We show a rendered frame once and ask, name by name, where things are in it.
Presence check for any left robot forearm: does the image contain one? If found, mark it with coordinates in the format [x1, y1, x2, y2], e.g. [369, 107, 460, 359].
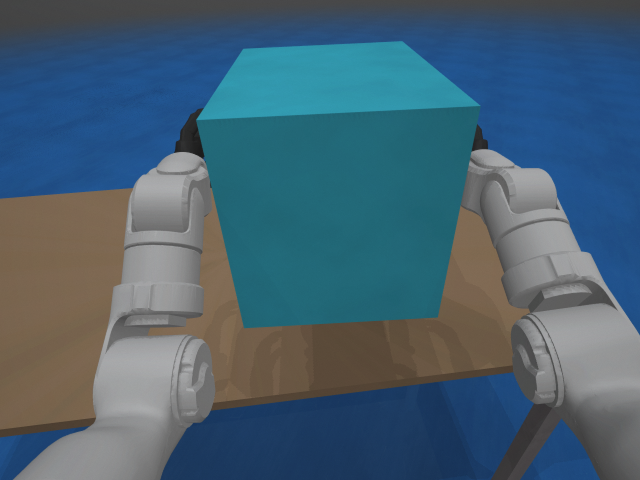
[93, 152, 212, 415]

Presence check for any robot left upper arm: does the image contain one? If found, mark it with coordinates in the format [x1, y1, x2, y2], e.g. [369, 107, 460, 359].
[13, 335, 215, 480]

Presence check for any robot right upper arm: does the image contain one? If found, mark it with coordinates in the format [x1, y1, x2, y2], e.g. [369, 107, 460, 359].
[511, 303, 640, 480]

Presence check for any left robot hand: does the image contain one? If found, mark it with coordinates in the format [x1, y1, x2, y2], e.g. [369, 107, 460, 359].
[174, 108, 212, 188]

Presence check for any right robot hand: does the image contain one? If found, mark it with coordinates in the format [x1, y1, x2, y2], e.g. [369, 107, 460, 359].
[472, 124, 488, 151]

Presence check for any right robot forearm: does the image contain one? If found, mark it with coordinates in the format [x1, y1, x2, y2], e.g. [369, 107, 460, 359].
[461, 149, 640, 342]

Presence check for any table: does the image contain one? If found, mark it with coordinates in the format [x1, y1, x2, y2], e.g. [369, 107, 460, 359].
[0, 188, 561, 480]

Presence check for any carton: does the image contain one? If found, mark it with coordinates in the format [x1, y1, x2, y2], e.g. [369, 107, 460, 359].
[196, 41, 481, 328]

